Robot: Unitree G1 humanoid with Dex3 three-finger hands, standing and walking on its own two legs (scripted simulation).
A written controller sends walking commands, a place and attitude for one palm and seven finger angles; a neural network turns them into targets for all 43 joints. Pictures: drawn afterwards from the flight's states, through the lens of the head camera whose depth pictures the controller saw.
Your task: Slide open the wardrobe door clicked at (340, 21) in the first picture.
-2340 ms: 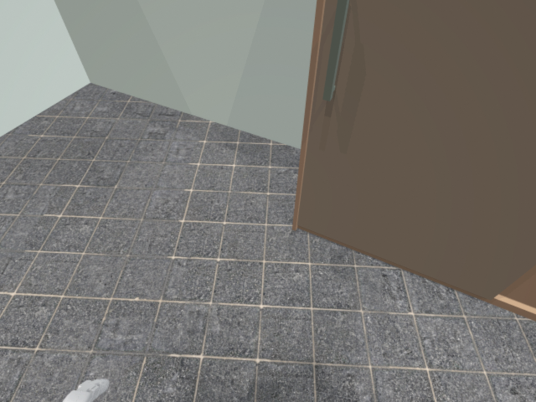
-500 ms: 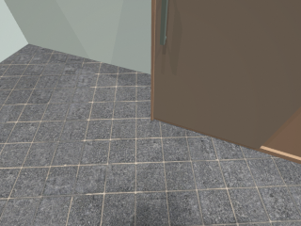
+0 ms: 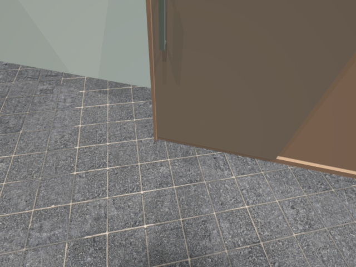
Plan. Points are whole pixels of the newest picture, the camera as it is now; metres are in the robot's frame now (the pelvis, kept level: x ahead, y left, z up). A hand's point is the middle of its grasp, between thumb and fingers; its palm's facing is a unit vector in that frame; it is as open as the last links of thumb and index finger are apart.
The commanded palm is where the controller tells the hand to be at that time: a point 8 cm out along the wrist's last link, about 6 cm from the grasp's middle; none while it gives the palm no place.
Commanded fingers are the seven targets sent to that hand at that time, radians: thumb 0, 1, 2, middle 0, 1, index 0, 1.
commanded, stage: turn to face it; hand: left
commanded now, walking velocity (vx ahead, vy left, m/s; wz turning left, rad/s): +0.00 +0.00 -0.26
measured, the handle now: (163, 13) +0.96 +0.14 +0.12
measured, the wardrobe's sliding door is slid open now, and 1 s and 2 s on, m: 0.00 0.00 0.00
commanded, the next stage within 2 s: take the last steps up to it in 0.04 s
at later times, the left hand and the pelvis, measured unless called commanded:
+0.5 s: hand out of the picture +0.05 +0.17 -0.15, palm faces -0.03 -0.98 -0.21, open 7.3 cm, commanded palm none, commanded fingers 0.00 0.90 0.90 -0.20 -0.30 -0.20 -0.30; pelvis +0.03 +0.00 +0.01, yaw -5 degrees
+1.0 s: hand (91, 217) +0.26 +0.26 -0.16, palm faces -0.03 -0.98 -0.18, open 7.4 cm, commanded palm none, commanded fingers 0.00 0.90 0.90 -0.20 -0.30 -0.20 -0.30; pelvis +0.20 +0.08 +0.01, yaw -5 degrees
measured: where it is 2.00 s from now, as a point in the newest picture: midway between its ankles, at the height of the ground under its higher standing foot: (166, 216)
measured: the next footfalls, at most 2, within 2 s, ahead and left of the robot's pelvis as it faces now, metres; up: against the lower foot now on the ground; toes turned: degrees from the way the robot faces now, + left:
right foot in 0.34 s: +0.00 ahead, -0.12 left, +0.00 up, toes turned -10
left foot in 0.76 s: +0.25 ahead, +0.17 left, +0.00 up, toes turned +5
